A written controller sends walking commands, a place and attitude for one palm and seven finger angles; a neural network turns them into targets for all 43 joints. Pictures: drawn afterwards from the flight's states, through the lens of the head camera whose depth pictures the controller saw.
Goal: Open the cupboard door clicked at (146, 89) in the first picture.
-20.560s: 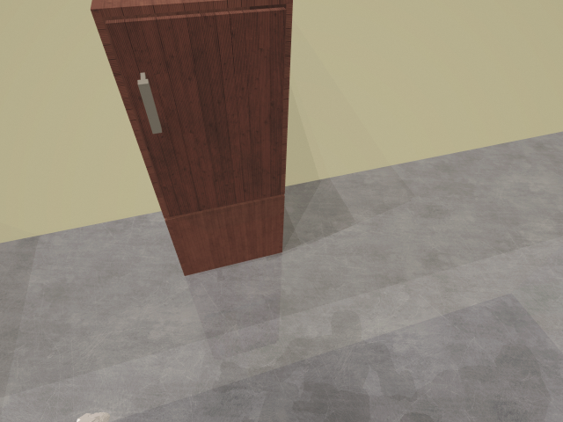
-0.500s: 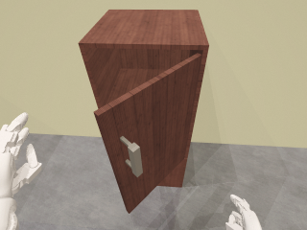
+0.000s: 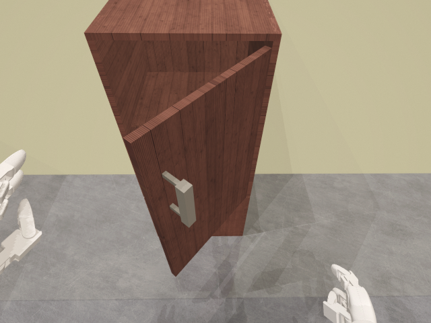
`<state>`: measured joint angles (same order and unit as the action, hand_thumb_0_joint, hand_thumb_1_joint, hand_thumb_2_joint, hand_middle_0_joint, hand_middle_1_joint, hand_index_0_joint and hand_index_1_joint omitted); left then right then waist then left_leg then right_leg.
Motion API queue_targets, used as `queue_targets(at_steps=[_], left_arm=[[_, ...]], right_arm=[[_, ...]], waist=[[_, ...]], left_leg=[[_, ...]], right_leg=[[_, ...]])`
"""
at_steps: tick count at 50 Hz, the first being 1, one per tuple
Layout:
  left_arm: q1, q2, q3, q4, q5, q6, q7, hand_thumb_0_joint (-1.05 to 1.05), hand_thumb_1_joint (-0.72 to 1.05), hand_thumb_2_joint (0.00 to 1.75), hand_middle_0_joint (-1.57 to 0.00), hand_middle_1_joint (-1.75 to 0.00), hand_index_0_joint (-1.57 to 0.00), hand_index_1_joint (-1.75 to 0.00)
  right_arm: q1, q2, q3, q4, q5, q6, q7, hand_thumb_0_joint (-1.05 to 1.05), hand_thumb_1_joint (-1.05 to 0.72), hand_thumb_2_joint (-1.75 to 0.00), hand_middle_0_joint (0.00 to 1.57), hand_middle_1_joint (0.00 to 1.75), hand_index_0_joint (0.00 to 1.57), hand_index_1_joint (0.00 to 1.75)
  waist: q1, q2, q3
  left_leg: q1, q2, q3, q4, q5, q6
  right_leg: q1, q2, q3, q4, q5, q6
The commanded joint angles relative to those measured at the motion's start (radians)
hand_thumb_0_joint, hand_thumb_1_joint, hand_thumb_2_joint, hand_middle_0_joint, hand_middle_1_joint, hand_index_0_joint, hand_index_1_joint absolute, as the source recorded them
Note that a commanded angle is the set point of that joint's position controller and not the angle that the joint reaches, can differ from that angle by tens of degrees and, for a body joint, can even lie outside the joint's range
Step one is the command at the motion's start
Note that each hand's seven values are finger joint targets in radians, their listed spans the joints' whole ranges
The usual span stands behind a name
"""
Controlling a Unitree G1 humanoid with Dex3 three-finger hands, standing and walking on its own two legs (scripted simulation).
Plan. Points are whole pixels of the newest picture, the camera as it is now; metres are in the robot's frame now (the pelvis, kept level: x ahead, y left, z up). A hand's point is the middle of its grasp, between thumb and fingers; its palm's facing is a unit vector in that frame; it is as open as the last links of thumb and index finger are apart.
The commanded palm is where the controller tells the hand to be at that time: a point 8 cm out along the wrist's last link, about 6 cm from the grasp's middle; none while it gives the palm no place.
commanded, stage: step back with the hand held close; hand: left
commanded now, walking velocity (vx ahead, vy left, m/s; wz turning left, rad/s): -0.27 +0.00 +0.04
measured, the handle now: (178, 199) +0.33 +0.10 +0.04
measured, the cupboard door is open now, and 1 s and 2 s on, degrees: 50 50 50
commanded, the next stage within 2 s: stop stepping back and stand still in 0.84 s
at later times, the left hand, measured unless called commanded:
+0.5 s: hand out of the picture +0.11 +0.28 +0.16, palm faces +0.46 -0.78 -0.43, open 7.4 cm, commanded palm +0.05 +0.32 +0.17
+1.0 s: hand out of the picture +0.05 +0.25 +0.17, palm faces +0.30 -0.85 -0.44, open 7.4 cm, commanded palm -0.03 +0.30 +0.17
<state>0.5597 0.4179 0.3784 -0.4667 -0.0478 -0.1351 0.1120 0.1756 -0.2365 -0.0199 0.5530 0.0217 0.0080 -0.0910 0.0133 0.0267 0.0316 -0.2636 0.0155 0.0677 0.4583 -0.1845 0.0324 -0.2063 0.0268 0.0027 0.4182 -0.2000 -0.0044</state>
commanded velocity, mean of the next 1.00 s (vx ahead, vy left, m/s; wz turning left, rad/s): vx -0.30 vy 0.00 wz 0.03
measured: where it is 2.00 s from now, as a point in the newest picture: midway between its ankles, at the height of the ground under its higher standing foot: outside the picture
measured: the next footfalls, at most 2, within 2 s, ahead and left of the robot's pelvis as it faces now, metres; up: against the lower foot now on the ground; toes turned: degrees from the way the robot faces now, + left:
right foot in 0.76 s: -0.19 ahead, -0.12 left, +0.00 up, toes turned -2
left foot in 0.88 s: -0.01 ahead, +0.09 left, +0.00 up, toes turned -4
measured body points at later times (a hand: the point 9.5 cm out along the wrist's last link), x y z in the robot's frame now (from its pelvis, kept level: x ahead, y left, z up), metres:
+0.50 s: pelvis -0.08 +0.02 -0.02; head -0.06 +0.04 +0.43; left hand +0.08 +0.32 +0.18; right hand +0.09 -0.22 -0.10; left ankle +0.03 +0.10 -0.74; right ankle +0.00 -0.12 -0.73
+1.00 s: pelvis -0.19 +0.01 -0.01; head -0.17 +0.04 +0.44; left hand +0.02 +0.29 +0.19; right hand -0.02 -0.23 -0.07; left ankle -0.05 +0.09 -0.74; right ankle -0.22 -0.11 -0.70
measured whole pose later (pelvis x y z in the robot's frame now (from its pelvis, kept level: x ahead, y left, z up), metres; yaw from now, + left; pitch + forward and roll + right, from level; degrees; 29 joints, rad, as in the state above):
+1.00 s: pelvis -0.19 +0.01 -0.01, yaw -4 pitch -2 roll -2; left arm 0.49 0.49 0.44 -0.56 -0.07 -0.19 0.12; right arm 0.13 -0.17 0.01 0.62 -0.01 -0.12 -0.05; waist -0.01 -0.05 0.07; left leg -0.38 0.00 0.01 0.42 -0.01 0.05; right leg -0.34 0.08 0.05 0.89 -0.52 0.00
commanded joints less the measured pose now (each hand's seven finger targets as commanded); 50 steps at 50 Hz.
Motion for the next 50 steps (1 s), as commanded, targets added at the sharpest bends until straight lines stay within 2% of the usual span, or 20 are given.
queue_targets(at_steps=[1,6,11,14,17,19,22,24,27,34,35,37,38,40,42,43,44,45,47,50], left_arm=[[-0.013,0.184,0.159,-0.229,-0.002,-0.080,0.040,0.00,0.90,0.90,-0.20,-0.30,-0.20,-0.30],[-0.023,0.167,0.172,-0.226,0.018,-0.107,0.049,0.00,0.90,0.90,-0.20,-0.30,-0.20,-0.30],[-0.070,0.154,0.174,-0.238,0.033,-0.122,0.049,0.00,0.90,0.90,-0.20,-0.30,-0.20,-0.30],[-0.082,0.157,0.171,-0.255,0.032,-0.129,0.052,0.00,0.90,0.90,-0.20,-0.30,-0.20,-0.30],[-0.089,0.167,0.152,-0.291,0.020,-0.135,0.070,0.00,0.90,0.90,-0.20,-0.30,-0.20,-0.30],[-0.092,0.169,0.149,-0.285,0.018,-0.127,0.081,0.00,0.90,0.90,-0.20,-0.30,-0.20,-0.30],[-0.110,0.206,0.184,-0.316,0.017,-0.138,0.085,0.00,0.90,0.90,-0.20,-0.30,-0.20,-0.30],[-0.106,0.204,0.229,-0.345,0.032,-0.155,0.082,0.00,0.90,0.90,-0.20,-0.30,-0.20,-0.30],[-0.073,0.199,0.226,-0.292,0.016,-0.158,0.074,0.00,0.90,0.90,-0.20,-0.30,-0.20,-0.30],[-0.043,0.153,0.128,-0.301,-0.021,-0.128,0.060,0.00,0.90,0.90,-0.20,-0.30,-0.20,-0.30],[-0.044,0.172,0.135,-0.294,-0.025,-0.132,0.053,0.00,0.90,0.90,-0.20,-0.30,-0.20,-0.30],[-0.067,0.243,0.176,-0.299,-0.024,-0.147,0.051,0.00,0.90,0.90,-0.20,-0.30,-0.20,-0.30],[-0.124,0.268,0.189,-0.326,-0.028,-0.158,0.056,0.00,0.90,0.90,-0.20,-0.30,-0.20,-0.30],[-0.142,0.235,0.168,-0.280,-0.007,-0.142,0.045,0.00,0.90,0.90,-0.20,-0.30,-0.20,-0.30],[-0.104,0.230,0.170,-0.265,-0.008,-0.108,0.032,0.00,0.90,0.90,-0.20,-0.30,-0.20,-0.30],[-0.105,0.231,0.178,-0.293,-0.020,-0.100,0.028,0.00,0.90,0.90,-0.20,-0.30,-0.20,-0.30],[-0.126,0.248,0.185,-0.344,-0.029,-0.110,0.025,0.00,0.90,0.90,-0.20,-0.30,-0.20,-0.30],[-0.113,0.207,0.160,-0.290,-0.033,-0.129,0.016,0.00,0.90,0.90,-0.20,-0.30,-0.20,-0.30],[-0.017,0.225,0.203,-0.306,-0.038,-0.134,0.021,0.00,0.90,0.90,-0.20,-0.30,-0.20,-0.30],[0.085,0.209,0.208,-0.354,-0.031,-0.104,0.043,0.00,0.90,0.90,-0.20,-0.30,-0.20,-0.30]], right_arm=[[-0.094,-0.120,-0.035,-0.173,-0.004,-0.056,-0.003,0.00,-0.90,-0.90,0.20,0.30,0.20,0.30],[-0.086,-0.131,-0.035,-0.181,-0.007,-0.084,-0.002,0.00,-0.90,-0.90,0.20,0.30,0.20,0.30],[-0.069,-0.130,-0.041,-0.175,-0.010,-0.114,0.001,0.00,-0.90,-0.90,0.20,0.30,0.20,0.30],[-0.052,-0.122,-0.044,-0.164,-0.016,-0.126,0.004,0.00,-0.90,-0.90,0.20,0.30,0.20,0.30],[-0.024,-0.109,-0.041,-0.115,-0.021,-0.128,0.012,0.00,-0.90,-0.90,0.20,0.30,0.20,0.30],[-0.027,-0.094,-0.031,-0.102,-0.021,-0.120,0.014,0.00,-0.90,-0.90,0.20,0.30,0.20,0.30],[-0.072,-0.116,-0.029,-0.115,-0.022,-0.117,-0.005,0.00,-0.90,-0.90,0.20,0.30,0.20,0.30],[-0.079,-0.120,-0.031,-0.125,-0.041,-0.145,-0.005,0.00,-0.90,-0.90,0.20,0.30,0.20,0.30],[-0.075,-0.094,-0.051,-0.103,-0.035,-0.174,0.021,0.00,-0.90,-0.90,0.20,0.30,0.20,0.30],[-0.053,-0.085,-0.028,-0.052,-0.038,-0.180,0.044,0.00,-0.90,-0.90,0.20,0.30,0.20,0.30],[-0.053,-0.083,-0.028,-0.050,-0.040,-0.170,0.044,0.00,-0.90,-0.90,0.20,0.30,0.20,0.30],[-0.040,-0.061,-0.024,-0.029,-0.038,-0.134,0.039,0.00,-0.90,-0.90,0.20,0.30,0.20,0.30],[-0.094,-0.055,-0.007,-0.047,-0.045,-0.144,0.029,0.00,-0.90,-0.90,0.20,0.30,0.20,0.30],[-0.088,-0.066,-0.017,-0.048,-0.026,-0.158,0.014,0.00,-0.90,-0.90,0.20,0.30,0.20,0.30],[-0.121,-0.066,0.005,-0.069,-0.015,-0.133,-0.006,0.00,-0.90,-0.90,0.20,0.30,0.20,0.30],[-0.114,-0.084,0.003,-0.081,-0.016,-0.132,-0.013,0.00,-0.90,-0.90,0.20,0.30,0.20,0.30],[-0.116,-0.107,-0.010,-0.087,-0.021,-0.146,-0.003,0.00,-0.90,-0.90,0.20,0.30,0.20,0.30],[-0.072,-0.108,-0.023,-0.065,-0.022,-0.165,0.018,0.00,-0.90,-0.90,0.20,0.30,0.20,0.30],[-0.071,-0.102,-0.034,-0.067,-0.048,-0.191,0.029,0.00,-0.90,-0.90,0.20,0.30,0.20,0.30],[-0.084,-0.097,-0.030,-0.104,-0.030,-0.173,0.040,0.00,-0.90,-0.90,0.20,0.30,0.20,0.30]], waist=[[0.003,0.055,-0.151],[0.000,0.113,-0.086],[-0.005,0.083,-0.065],[-0.011,0.012,-0.058],[-0.027,-0.126,-0.093],[-0.033,-0.172,-0.111],[-0.028,0.078,-0.038],[-0.015,0.365,-0.104],[-0.004,0.122,-0.141],[-0.003,0.235,-0.185],[0.000,0.179,-0.187],[-0.017,-0.068,-0.183],[0.003,-0.113,-0.151],[-0.005,-0.239,-0.149],[-0.027,-0.132,-0.111],[-0.022,0.035,-0.147],[0.002,0.211,-0.238],[0.006,0.209,-0.251],[0.014,0.211,-0.269],[-0.001,0.190,-0.182]], left_leg=[[0.010,0.086,-0.108,-0.088,0.094,0.015],[-0.281,0.146,-0.192,-0.214,-0.328,0.058],[-0.414,0.155,-0.207,-0.194,-0.480,0.071],[-0.330,0.086,-0.158,-0.070,-0.449,0.039],[0.002,-0.015,-0.085,0.292,-0.227,-0.021],[0.054,-0.015,-0.087,0.297,-0.173,-0.021],[-0.062,0.091,-0.233,-0.019,-0.315,0.017],[-0.408,0.338,-0.567,-0.423,-0.658,0.121],[-0.213,0.298,-0.408,-0.279,-0.367,0.128],[0.004,0.180,-0.214,-0.323,-0.203,-0.012],[0.032,0.155,-0.173,-0.255,-0.132,-0.046],[0.149,0.055,-0.084,0.159,-0.026,-0.074],[0.085,0.005,-0.054,0.316,-0.130,-0.079],[-0.076,-0.019,-0.085,0.383,-0.171,-0.062],[-0.018,-0.019,-0.062,0.106,0.090,-0.052],[0.112,0.048,-0.147,-0.064,0.505,-0.019],[0.237,0.201,-0.315,-0.133,0.829,0.047],[0.247,0.267,-0.343,-0.163,0.796,0.081],[0.124,0.291,-0.414,-0.221,0.405,0.113],[-0.115,0.204,-0.277,-0.371,-0.321,0.061]], right_leg=[[0.027,-0.057,0.045,0.004,0.161,0.009],[0.143,-0.020,0.033,0.134,0.023,0.016],[0.164,-0.020,0.050,0.180,-0.054,0.009],[0.019,-0.070,0.127,0.046,-0.212,-0.023],[-0.328,-0.245,0.268,-0.151,-0.278,-0.118],[-0.342,-0.261,0.210,-0.120,-0.174,-0.112],[-0.324,-0.114,0.090,0.054,-0.261,-0.029],[0.015,0.069,0.009,0.624,-0.245,0.025],[-0.119,0.038,0.058,0.723,-0.279,0.012],[0.014,0.055,-0.080,0.076,-0.314,-0.033],[0.026,0.024,-0.056,-0.089,-0.235,-0.050],[-0.206,-0.252,0.215,-0.249,-0.042,-0.142],[-0.234,-0.341,0.231,-0.235,0.179,-0.164],[-0.067,-0.287,0.108,-0.056,0.582,-0.137],[-0.034,-0.193,0.005,0.116,0.647,-0.049],[-0.079,-0.073,-0.057,0.242,0.471,0.025],[-0.127,0.029,-0.020,0.402,-0.065,0.028],[-0.137,0.053,0.056,0.517,-0.404,0.005],[-0.123,0.048,0.085,0.583,-0.403,0.009],[0.014,0.054,-0.030,0.483,-0.303,-0.003]])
